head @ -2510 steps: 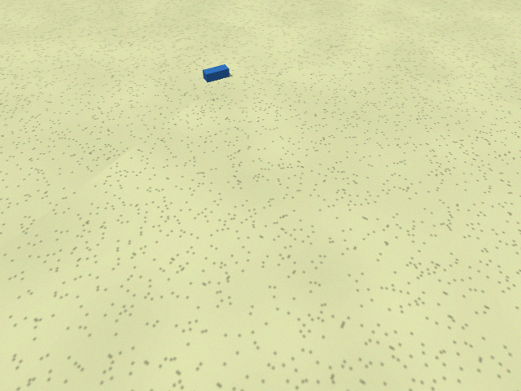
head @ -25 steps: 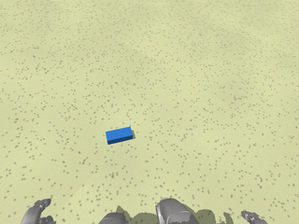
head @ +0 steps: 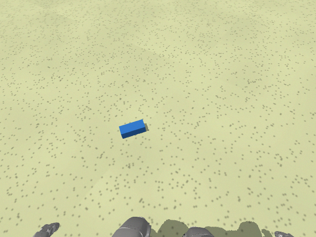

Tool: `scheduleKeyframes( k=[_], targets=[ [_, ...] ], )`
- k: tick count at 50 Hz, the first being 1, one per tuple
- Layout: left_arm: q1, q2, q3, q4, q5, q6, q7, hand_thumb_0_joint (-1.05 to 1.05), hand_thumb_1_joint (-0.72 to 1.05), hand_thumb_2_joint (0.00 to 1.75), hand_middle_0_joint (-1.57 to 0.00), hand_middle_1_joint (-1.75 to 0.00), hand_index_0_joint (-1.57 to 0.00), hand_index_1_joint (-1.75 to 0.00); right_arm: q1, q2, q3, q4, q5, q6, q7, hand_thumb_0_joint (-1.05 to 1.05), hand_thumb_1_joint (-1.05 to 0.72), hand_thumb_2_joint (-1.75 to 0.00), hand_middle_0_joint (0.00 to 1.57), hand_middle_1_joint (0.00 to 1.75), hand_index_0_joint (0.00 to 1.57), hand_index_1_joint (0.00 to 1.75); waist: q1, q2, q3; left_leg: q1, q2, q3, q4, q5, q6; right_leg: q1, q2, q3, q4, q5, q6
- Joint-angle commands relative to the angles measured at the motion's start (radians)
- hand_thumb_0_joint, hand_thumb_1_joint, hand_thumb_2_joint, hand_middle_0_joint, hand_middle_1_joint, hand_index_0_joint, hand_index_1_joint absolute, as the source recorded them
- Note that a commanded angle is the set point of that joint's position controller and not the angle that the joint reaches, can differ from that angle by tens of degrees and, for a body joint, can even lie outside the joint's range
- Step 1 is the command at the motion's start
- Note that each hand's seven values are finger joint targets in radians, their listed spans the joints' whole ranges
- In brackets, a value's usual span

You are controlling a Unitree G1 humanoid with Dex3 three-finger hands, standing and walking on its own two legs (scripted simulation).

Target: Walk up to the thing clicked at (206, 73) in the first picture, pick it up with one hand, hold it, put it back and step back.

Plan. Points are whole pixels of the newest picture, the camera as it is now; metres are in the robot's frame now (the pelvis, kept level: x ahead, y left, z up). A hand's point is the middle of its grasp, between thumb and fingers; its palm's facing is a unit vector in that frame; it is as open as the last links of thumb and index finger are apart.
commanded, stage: step back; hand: left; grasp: from above
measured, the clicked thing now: (132, 128) +0.84 +0.25 -0.73
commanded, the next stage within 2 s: stand in 1.72 s
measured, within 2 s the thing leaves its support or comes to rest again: neither
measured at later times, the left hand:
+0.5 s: hand out of the picture -0.10 +0.23 -0.17, palm faces +0.00 -0.92 -0.40, open 7.4 cm
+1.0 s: hand out of the picture -0.25 +0.23 -0.14, palm faces +0.11 -0.91 -0.40, open 7.4 cm
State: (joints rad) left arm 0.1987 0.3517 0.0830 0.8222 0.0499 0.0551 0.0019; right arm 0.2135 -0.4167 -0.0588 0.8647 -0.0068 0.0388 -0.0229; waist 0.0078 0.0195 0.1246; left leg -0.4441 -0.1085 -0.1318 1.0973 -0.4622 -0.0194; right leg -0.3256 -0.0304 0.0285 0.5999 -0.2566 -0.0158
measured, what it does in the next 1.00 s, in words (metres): walks backwards: left foot, then right foot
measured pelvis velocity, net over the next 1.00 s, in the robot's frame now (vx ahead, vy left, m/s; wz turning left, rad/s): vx -0.28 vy -0.06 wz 0.08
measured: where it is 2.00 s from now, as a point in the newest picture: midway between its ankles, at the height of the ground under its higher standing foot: outside the picture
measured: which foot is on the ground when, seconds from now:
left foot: up 0.00-0.10, down 0.12-0.52, up 0.54-0.80, down 0.82-1.00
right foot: down 0.00-0.14, up 0.16-0.46, down 0.48-1.00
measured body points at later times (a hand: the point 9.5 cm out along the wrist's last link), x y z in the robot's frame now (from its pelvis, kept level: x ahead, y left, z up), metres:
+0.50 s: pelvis -0.18 -0.04 -0.02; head -0.12 -0.04 +0.42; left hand -0.10 +0.28 -0.14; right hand -0.02 -0.36 -0.12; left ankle -0.07 +0.12 -0.73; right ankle -0.21 -0.17 -0.74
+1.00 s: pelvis -0.28 -0.06 +0.00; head -0.29 -0.06 +0.45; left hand -0.25 +0.27 -0.11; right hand -0.20 -0.35 -0.13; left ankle -0.29 +0.08 -0.73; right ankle -0.24 -0.17 -0.72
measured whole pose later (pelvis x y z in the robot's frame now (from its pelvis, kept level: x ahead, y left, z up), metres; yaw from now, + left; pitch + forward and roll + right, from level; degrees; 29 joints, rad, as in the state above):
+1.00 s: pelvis -0.28 -0.06 +0.00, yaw +5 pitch -3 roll +1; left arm 0.26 0.40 0.08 0.96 0.02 0.01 -0.02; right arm 0.26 -0.34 -0.04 0.98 -0.05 0.00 0.03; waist 0.01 -0.01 0.03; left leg -0.18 -0.01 -0.03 0.55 -0.32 0.02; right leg -0.33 -0.02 -0.02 0.75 -0.42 -0.02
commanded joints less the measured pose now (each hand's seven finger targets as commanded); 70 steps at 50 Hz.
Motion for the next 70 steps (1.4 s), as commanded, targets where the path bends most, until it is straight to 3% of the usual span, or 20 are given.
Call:
scheduleKeyframes(
  k=[1, 6, 8, 9, 13, 19, 23, 25, 27, 31, 37, 41, 44, 47, 51, 53, 55, 56, 60, 70],
  targets=[
    [-0.006, 0.234, 0.071, -0.114, 0.000, -0.027, 0.036, 0.00, 0.90, 0.90, -0.20, -0.30, -0.20, -0.30, -0.023, -0.127, -0.026, -0.086, -0.008, -0.041, -0.019, 0.00, -0.90, -0.90, 0.20, 0.30, 0.20, 0.30, 0.049, -0.224, -0.179, -0.098, 0.062, 0.049, -0.280, -0.074, -0.007, 0.365, -0.207, 0.182, -0.082, 0.440, -0.186],
    [-0.064, 0.219, 0.045, -0.147, -0.029, 0.008, 0.022, 0.00, 0.90, 0.90, -0.20, -0.30, -0.20, -0.30, 0.096, -0.163, -0.057, -0.036, -0.030, -0.048, -0.015, 0.00, -0.90, -0.90, 0.20, 0.30, 0.20, 0.30, -0.002, -0.120, -0.234, 0.256, 0.126, 0.050, -0.728, 0.369, 0.047, 0.126, -0.132, 0.109, 0.114, 0.281, -0.079],
    [-0.113, 0.207, 0.047, -0.164, -0.042, 0.009, 0.026, 0.00, 0.90, 0.90, -0.20, -0.30, -0.20, -0.30, 0.019, -0.337, -0.084, -0.071, -0.035, -0.041, -0.006, 0.00, -0.90, -0.90, 0.20, 0.30, 0.20, 0.30, -0.015, 0.205, -0.174, 0.203, 0.472, -0.352, -0.757, 0.546, 0.273, -0.122, 0.086, 0.024, 0.402, -0.353, -0.008],
    [-0.152, 0.237, 0.058, -0.159, -0.031, 0.010, 0.032, 0.00, 0.90, 0.90, -0.20, -0.30, -0.20, -0.30, -0.020, -0.358, -0.090, -0.084, -0.038, -0.047, -0.013, 0.00, -0.90, -0.90, 0.20, 0.30, 0.20, 0.30, -0.043, 0.222, -0.129, 0.057, 0.549, -0.446, -0.784, 0.516, 0.353, -0.079, 0.062, 0.132, 0.567, -0.396, -0.001],
    [-0.040, 0.222, 0.060, -0.097, -0.045, 0.010, 0.016, 0.00, 0.90, 0.90, -0.20, -0.30, -0.20, -0.30, -0.100, -0.205, -0.047, -0.099, -0.035, -0.051, -0.024, 0.00, -0.90, -0.90, 0.20, 0.30, 0.20, 0.30, 0.035, 0.082, -0.115, 0.196, 0.344, -0.091, -0.656, 0.680, 0.231, -0.174, 0.124, 0.170, 0.678, -0.245, -0.008],
    [-0.028, 0.201, 0.045, -0.084, -0.032, -0.016, 0.015, 0.00, 0.90, 0.90, -0.20, -0.30, -0.20, -0.30, -0.047, -0.216, -0.052, -0.103, -0.034, -0.026, -0.018, 0.00, -0.90, -0.90, 0.20, 0.30, 0.20, 0.30, -0.024, 0.183, -0.165, 0.349, 0.360, -0.079, -0.587, 0.680, 0.273, -0.107, 0.058, 0.049, 0.286, -0.282, 0.048],
    [0.097, 0.205, 0.044, 0.011, -0.028, -0.035, 0.016, 0.00, 0.90, 0.90, -0.20, -0.30, -0.20, -0.30, -0.116, -0.234, -0.051, -0.117, -0.013, 0.003, -0.007, 0.00, -0.90, -0.90, 0.20, 0.30, 0.20, 0.30, 0.030, 0.169, -0.265, 0.244, 0.290, 0.007, -0.459, 0.519, 0.186, 0.154, 0.060, -0.063, -0.185, 0.000, 0.010],
    [0.096, 0.304, 0.071, 0.014, -0.003, -0.045, 0.019, 0.00, 0.90, 0.90, -0.20, -0.30, -0.20, -0.30, -0.119, -0.148, -0.027, -0.140, -0.004, 0.002, -0.002, 0.00, -0.90, -0.90, 0.20, 0.30, 0.20, 0.30, 0.029, -0.079, -0.216, -0.063, 0.136, 0.051, -0.296, 0.165, 0.085, 0.239, -0.101, 0.251, -0.202, 0.008, -0.064],
    [-0.037, 0.442, 0.097, -0.059, -0.002, -0.041, 0.023, 0.00, 0.90, 0.90, -0.20, -0.30, -0.20, -0.30, -0.139, -0.170, -0.055, -0.146, -0.001, 0.003, -0.026, 0.00, -0.90, -0.90, 0.20, 0.30, 0.20, 0.30, 0.063, -0.288, -0.096, -0.043, 0.071, -0.045, 0.043, -0.173, 0.012, -0.159, -0.423, 0.611, -0.318, 0.000, -0.305],
    [-0.105, 0.278, 0.060, -0.046, -0.002, -0.061, 0.029, 0.00, 0.90, 0.90, -0.20, -0.30, -0.20, -0.30, -0.070, -0.148, -0.034, -0.068, -0.002, -0.001, -0.008, 0.00, -0.90, -0.90, 0.20, 0.30, 0.20, 0.30, -0.018, -0.122, -0.070, -0.072, -0.003, -0.028, 0.115, 0.011, 0.021, -0.016, -0.169, 0.182, -0.148, 0.206, -0.153],
    [0.012, 0.300, 0.073, -0.019, 0.007, -0.078, 0.022, 0.00, 0.90, 0.90, -0.20, -0.30, -0.20, -0.30, -0.086, -0.148, -0.033, -0.053, -0.025, -0.031, 0.014, 0.00, -0.90, -0.90, 0.20, 0.30, 0.20, 0.30, 0.063, -0.212, -0.123, -0.046, 0.113, 0.038, -0.339, -0.068, -0.006, 0.195, -0.222, 0.304, -0.235, -0.397, -0.180],
    [0.022, 0.271, 0.042, -0.004, -0.007, -0.056, 0.008, 0.00, 0.90, 0.90, -0.20, -0.30, -0.20, -0.30, 0.020, -0.150, -0.056, 0.029, -0.040, -0.053, 0.024, 0.00, -0.90, -0.90, 0.20, 0.30, 0.20, 0.30, 0.013, -0.149, -0.130, 0.349, 0.072, 0.099, -0.768, 0.088, 0.049, -0.026, -0.152, 0.164, -0.108, -0.303, -0.104],
    [-0.088, 0.271, 0.045, 0.005, -0.025, -0.069, 0.008, 0.00, 0.90, 0.90, -0.20, -0.30, -0.20, -0.30, -0.019, -0.303, -0.080, 0.015, -0.039, -0.061, 0.026, 0.00, -0.90, -0.90, 0.20, 0.30, 0.20, 0.30, -0.042, 0.133, -0.025, 0.138, 0.454, -0.467, -0.924, -0.442, 0.270, -0.195, -0.016, -0.004, 0.253, -0.307, 0.007],
    [-0.011, 0.236, 0.041, 0.042, -0.035, -0.084, -0.015, 0.00, 0.90, 0.90, -0.20, -0.30, -0.20, -0.30, -0.123, -0.188, -0.042, -0.002, -0.045, -0.071, 0.030, 0.00, -0.90, -0.90, 0.20, 0.30, 0.20, 0.30, 0.027, 0.112, 0.033, 0.097, 0.309, -0.178, -0.862, -0.215, 0.195, -0.082, -0.010, -0.016, 0.170, -0.192, -0.008],
    [0.062, 0.212, 0.046, 0.103, -0.027, -0.098, -0.012, 0.00, 0.90, 0.90, -0.20, -0.30, -0.20, -0.30, -0.093, -0.203, -0.053, 0.020, -0.035, -0.055, 0.043, 0.00, -0.90, -0.90, 0.20, 0.30, 0.20, 0.30, 0.036, 0.159, -0.037, 0.048, 0.257, -0.082, -0.771, -0.242, 0.145, 0.152, 0.060, -0.119, -0.043, -0.094, -0.008],
    [0.136, 0.234, 0.054, 0.130, -0.013, -0.111, 0.004, 0.00, 0.90, 0.90, -0.20, -0.30, -0.20, -0.30, -0.063, -0.138, -0.037, 0.015, -0.028, -0.033, 0.039, 0.00, -0.90, -0.90, 0.20, 0.30, 0.20, 0.30, 0.062, 0.043, -0.070, -0.057, 0.203, -0.007, -0.542, -0.207, 0.110, 0.324, 0.032, -0.010, -0.189, -0.148, -0.022],
    [0.150, 0.369, 0.087, 0.115, 0.003, -0.123, 0.015, 0.00, 0.90, 0.90, -0.20, -0.30, -0.20, -0.30, -0.090, -0.114, -0.031, -0.014, -0.031, -0.033, 0.025, 0.00, -0.90, -0.90, 0.20, 0.30, 0.20, 0.30, 0.088, -0.143, -0.027, -0.239, 0.056, 0.016, -0.142, -0.126, 0.051, 0.235, -0.349, 0.584, -0.461, -0.620, -0.149],
    [0.066, 0.392, 0.088, 0.083, 0.001, -0.125, 0.015, 0.00, 0.90, 0.90, -0.20, -0.30, -0.20, -0.30, -0.066, -0.173, -0.051, 0.000, -0.033, -0.038, 0.021, 0.00, -0.90, -0.90, 0.20, 0.30, 0.20, 0.30, 0.057, -0.086, 0.040, -0.185, 0.110, -0.047, -0.111, -0.098, 0.047, 0.085, -0.411, 0.643, -0.474, -0.686, -0.221],
    [0.010, 0.289, 0.059, 0.078, -0.016, -0.147, 0.016, 0.00, 0.90, 0.90, -0.20, -0.30, -0.20, -0.30, 0.015, -0.149, -0.052, 0.049, -0.027, -0.052, 0.038, 0.00, -0.90, -0.90, 0.20, 0.30, 0.20, 0.30, 0.002, -0.049, -0.011, -0.087, 0.143, -0.040, -0.154, 0.072, 0.030, 0.104, -0.238, 0.271, -0.379, -0.305, -0.149],
    [-0.007, 0.256, 0.026, 0.076, -0.035, -0.102, 0.011, 0.00, 0.90, 0.90, -0.20, -0.30, -0.20, -0.30, 0.006, -0.114, -0.039, 0.075, -0.024, -0.065, 0.022, 0.00, -0.90, -0.90, 0.20, 0.30, 0.20, 0.30, -0.004, -0.138, -0.126, 0.244, 0.096, 0.194, -0.627, 0.306, 0.033, 0.077, -0.154, 0.014, -0.017, 0.374, -0.092]
  ],
)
